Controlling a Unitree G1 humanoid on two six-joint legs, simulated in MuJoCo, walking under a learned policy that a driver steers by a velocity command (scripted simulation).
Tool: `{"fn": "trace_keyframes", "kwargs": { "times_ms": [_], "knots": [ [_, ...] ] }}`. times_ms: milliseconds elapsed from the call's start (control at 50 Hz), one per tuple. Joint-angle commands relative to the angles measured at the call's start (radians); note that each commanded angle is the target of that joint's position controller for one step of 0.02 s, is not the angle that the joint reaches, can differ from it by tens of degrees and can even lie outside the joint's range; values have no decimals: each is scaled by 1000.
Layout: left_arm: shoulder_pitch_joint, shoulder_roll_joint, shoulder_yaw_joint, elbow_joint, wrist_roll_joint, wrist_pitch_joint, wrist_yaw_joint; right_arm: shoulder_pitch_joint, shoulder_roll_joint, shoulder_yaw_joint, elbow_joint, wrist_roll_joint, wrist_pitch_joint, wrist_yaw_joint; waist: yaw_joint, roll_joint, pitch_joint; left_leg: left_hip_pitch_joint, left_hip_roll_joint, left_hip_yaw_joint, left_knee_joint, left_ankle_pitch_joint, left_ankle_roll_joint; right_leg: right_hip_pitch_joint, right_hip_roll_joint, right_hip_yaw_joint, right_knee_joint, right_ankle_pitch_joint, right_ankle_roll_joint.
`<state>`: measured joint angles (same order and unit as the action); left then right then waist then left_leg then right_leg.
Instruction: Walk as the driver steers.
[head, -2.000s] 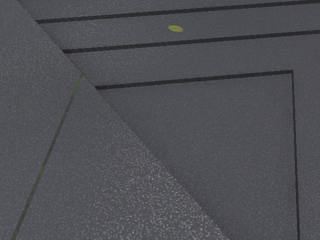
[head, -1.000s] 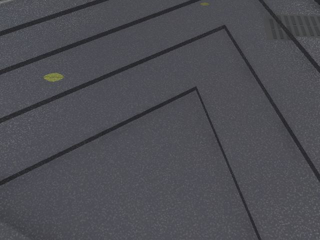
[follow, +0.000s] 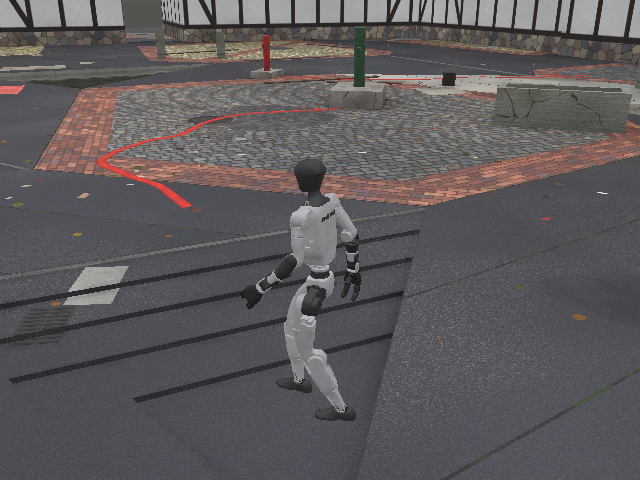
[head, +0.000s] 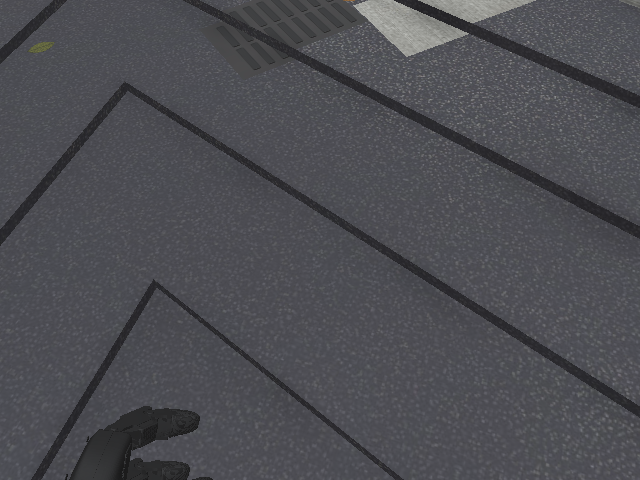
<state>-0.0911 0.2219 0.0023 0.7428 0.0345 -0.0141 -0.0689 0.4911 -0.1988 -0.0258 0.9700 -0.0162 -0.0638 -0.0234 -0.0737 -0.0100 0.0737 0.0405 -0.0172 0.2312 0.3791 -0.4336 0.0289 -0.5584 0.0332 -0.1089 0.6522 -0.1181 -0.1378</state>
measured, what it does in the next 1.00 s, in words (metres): walks ahead, turning right: right foot, then left foot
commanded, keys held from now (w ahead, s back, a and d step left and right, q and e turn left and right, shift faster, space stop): w+e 0.98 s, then w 0.02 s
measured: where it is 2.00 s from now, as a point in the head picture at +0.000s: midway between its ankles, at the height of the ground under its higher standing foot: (503, 264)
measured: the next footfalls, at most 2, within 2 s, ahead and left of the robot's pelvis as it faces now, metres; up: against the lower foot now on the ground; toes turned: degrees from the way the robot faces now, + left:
right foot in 0.04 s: +0.16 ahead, -0.05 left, +0.00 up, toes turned -5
left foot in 0.54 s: +0.46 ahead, +0.08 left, +0.00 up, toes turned -22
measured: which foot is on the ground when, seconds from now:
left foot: down 0.00-0.04, up 0.06-0.52, down 0.54-1.00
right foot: up 0.00-0.02, down 0.04-0.54, up 0.56-1.00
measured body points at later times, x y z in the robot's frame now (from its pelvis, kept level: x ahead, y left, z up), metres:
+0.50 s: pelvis +0.26 +0.01 +0.01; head +0.29 -0.01 +0.46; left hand +0.30 +0.29 -0.12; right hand +0.41 -0.28 -0.08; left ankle +0.42 +0.10 -0.71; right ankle +0.12 -0.05 -0.73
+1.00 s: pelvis +0.49 -0.08 +0.01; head +0.52 -0.10 +0.46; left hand +0.81 -0.06 -0.07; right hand +0.31 -0.26 -0.13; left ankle +0.42 +0.09 -0.72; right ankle +0.55 -0.23 -0.67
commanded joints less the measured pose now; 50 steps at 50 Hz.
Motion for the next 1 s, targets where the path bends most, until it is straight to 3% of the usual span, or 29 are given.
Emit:
{"fn": "trace_keyframes", "kwargs": {
  "times_ms": [20, 40, 60, 80, 100, 120, 140, 180, 220, 320, 400, 440, 460, 500, 520, 540, 560, 580, 600, 620, 660, 720, 780, 820, 900, 940, 960, 1000],
  "knots": [
    [198, 93, 31, 18, 10, -17, 15, 49, -208, -40, -33, -11, 17, -12, 126, 110, -161, 2, 278, -57, 340, 1222, 39, 309, 89, -31, -90, -128, -71],
    [358, 152, 59, 58, 23, -20, 31, 8, -213, -40, -60, -8, 15, -3, 210, 65, -236, -178, 270, -30, 594, 1010, 23, 552, 18, 94, -166, -113, -131],
    [379, 255, 88, 54, 22, -10, 47, 36, -103, -18, -116, -12, 9, 19, 146, -162, -334, -552, 139, -16, 925, 44, -13, 859, -297, 525, -168, -35, -240],
    [456, 276, 96, 42, -4, 12, 53, -72, -175, -36, -179, -9, 7, 24, 203, -120, -372, -809, -7, -186, 1121, -140, -31, 950, -406, 886, -305, -85, -346],
    [429, 243, 94, 65, -12, 20, 67, -165, -189, -39, -203, -16, -2, 25, 189, -9, -207, -916, 77, -260, 1051, -37, -23, 856, -372, 725, -340, -71, -294],
    [381, 214, 88, 79, -23, 15, 70, -179, -176, -35, -213, -6, -12, 27, 139, 0, -91, -862, 108, -259, 929, 18, -23, 682, -317, 620, -377, -6, -249],
    [322, 185, 84, 78, -22, 3, 71, -164, -165, -36, -197, -8, -6, 26, 77, 28, -19, -770, 132, -259, 829, 42, -30, 533, -252, 531, -399, 103, -201],
    [280, 163, 77, 69, -24, -19, 72, -119, -151, -33, -182, -34, 31, 29, 22, 17, -34, -623, 135, -255, 746, 55, -56, 400, -180, 437, -416, 241, -175],
    [310, 187, 86, 81, -32, -34, 65, -148, -141, -34, -197, -36, 46, 38, 15, 12, -64, -587, 122, -238, 686, 112, -72, 363, -146, 403, -424, 304, -172],
    [434, 200, 98, 106, -33, -36, 65, -378, -136, -31, -273, -26, 47, 40, 95, -35, -34, -672, 111, -241, 485, 308, -97, 393, -116, 432, -443, 176, -126],
    [516, 205, 104, 118, -23, -35, 67, -507, -138, -21, -316, -19, 38, 46, 150, -48, -35, -682, 73, -247, 346, 356, -84, 488, -126, 467, -393, 238, -109],
    [535, 208, 105, 116, -15, -34, 70, -530, -141, -15, -331, -12, 31, 45, 155, -68, -42, -635, 47, -253, 295, 326, -69, 517, -140, 492, -346, 288, -97],
    [523, 212, 106, 108, -13, -35, 74, -511, -152, -15, -329, -10, 26, 43, 141, -74, -45, -576, 38, -264, 248, 309, -60, 510, -145, 507, -329, 287, -81],
    [466, 233, 110, 88, -9, -42, 76, -392, -188, -26, -300, -5, 16, 31, 72, -86, -69, -356, -5, -254, 161, 233, -37, 441, -133, 524, -244, 363, -39],
    [435, 237, 110, 82, -18, -49, 70, -264, -207, -36, -265, -9, 5, 19, -5, -45, -125, -173, -14, -246, 81, 263, -18, 397, -82, 497, -92, 411, -15],
    [432, 186, 97, 63, -35, -61, 60, -117, -278, -55, -243, -28, -9, 3, -62, 60, -242, 54, 142, -390, 28, 148, 20, 295, -1, 406, 172, 279, 18],
    [483, 71, 70, 22, -57, -64, 61, -67, -360, -68, -253, -48, -3, -11, -31, 269, -329, 262, 431, -785, -63, 93, 87, 18, 133, 269, 446, -384, 51],
    [554, 144, 78, 31, -31, -50, 69, -113, -354, -77, -250, -36, 11, -6, 37, 271, -329, 191, 482, -1015, -106, -26, 157, -85, 80, 243, 587, -431, 45],
    [518, 167, 83, 55, -13, -34, 72, -190, -248, -56, -271, -30, 14, 1, 53, 117, -183, 63, 441, -892, -115, -112, 151, -112, 16, 234, 654, -348, 46],
    [455, 153, 81, 52, -8, -30, 60, -238, -180, -41, -272, -23, 12, 8, 49, 43, -80, -56, 375, -723, -134, -44, 137, -109, -16, 214, 637, -278, 52],
    [415, 129, 78, 35, -2, -18, 42, -242, -152, -30, -252, -24, 1, 10, 69, 107, -39, -140, 293, -523, -167, 158, 99, -84, -53, 198, 608, -213, 64],
    [370, 94, 69, 1, -4, 6, 35, -157, -142, -32, -203, -11, -22, 24, 72, 131, -64, -97, 289, -403, -156, 429, 113, -176, -46, 170, 769, -214, 59],
    [249, 70, 59, -63, -2, 14, 33, -115, -127, -30, -170, -15, -31, 30, 71, 112, -37, -83, 293, -308, -181, 467, 110, -327, -59, 171, 843, -181, 57],
    [161, 62, 50, -112, -1, 17, 31, -99, -123, -28, -154, -21, -29, 27, 71, 107, -7, -117, 269, -232, -218, 465, 98, -359, -61, 147, 780, -149, 67],
    [56, 37, 22, -169, 4, 16, 0, -109, -158, -31, -152, -11, -28, 13, 56, 93, 3, -129, 253, -99, -260, 615, 99, -215, -80, 47, 380, -76, 74],
    [33, 27, 15, -189, 4, 17, -3, -77, -189, -38, -134, -7, -23, 9, 48, 103, -8, -66, 284, -63, -234, 793, 96, -150, -73, -11, 280, -129, 41],
    [54, 28, 16, -187, 1, 18, 2, -74, -197, -39, -130, -7, -20, 7, 60, 114, -31, -30, 288, -31, -176, 979, 86, -92, -50, -36, 234, -154, 18],
    [162, 56, 28, -166, 4, 17, 19, -40, -227, -44, -116, -10, -8, 1, 102, 155, -131, 38, 306, -1, 57, 1384, 75, 65, 38, -70, 183, -261, -28]
  ]
}}
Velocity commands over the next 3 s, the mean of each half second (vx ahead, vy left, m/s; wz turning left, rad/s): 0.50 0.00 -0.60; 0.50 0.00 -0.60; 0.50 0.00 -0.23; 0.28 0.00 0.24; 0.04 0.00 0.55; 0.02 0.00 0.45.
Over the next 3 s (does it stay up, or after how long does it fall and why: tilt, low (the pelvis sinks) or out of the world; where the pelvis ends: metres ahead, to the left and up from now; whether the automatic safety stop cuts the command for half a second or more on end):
stays up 0.83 -0.40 0.09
